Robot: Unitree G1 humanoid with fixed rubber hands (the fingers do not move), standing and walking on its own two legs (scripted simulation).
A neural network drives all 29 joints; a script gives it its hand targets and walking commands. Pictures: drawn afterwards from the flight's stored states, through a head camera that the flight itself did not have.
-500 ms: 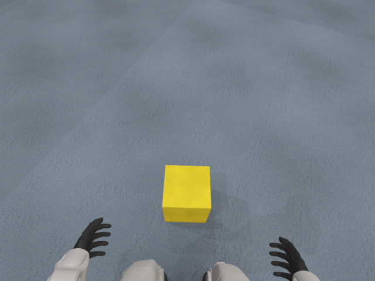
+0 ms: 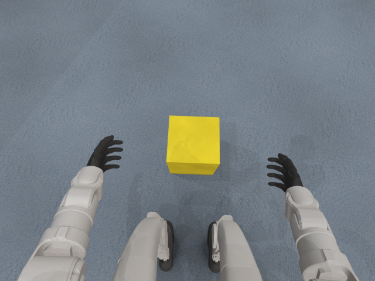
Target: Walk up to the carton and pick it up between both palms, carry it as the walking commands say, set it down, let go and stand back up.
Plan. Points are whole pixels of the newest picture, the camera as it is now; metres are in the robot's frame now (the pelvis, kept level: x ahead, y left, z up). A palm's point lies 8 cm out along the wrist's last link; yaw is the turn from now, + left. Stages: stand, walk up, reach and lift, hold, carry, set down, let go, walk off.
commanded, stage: reach and lift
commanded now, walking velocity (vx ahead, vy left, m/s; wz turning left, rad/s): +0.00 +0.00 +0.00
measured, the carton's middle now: (192, 147) +0.52 +0.00 -0.58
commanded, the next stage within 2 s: none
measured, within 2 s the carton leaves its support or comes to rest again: neither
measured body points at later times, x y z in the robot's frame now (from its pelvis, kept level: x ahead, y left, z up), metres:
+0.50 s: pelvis -0.01 -0.01 -0.03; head +0.28 -0.01 +0.30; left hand +0.46 +0.20 -0.16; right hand +0.46 -0.19 -0.16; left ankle +0.06 +0.09 -0.67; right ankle +0.07 -0.13 -0.67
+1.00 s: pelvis -0.06 -0.01 -0.08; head +0.31 -0.01 +0.17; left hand +0.50 +0.20 -0.23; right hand +0.50 -0.18 -0.24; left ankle +0.06 +0.09 -0.67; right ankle +0.07 -0.13 -0.67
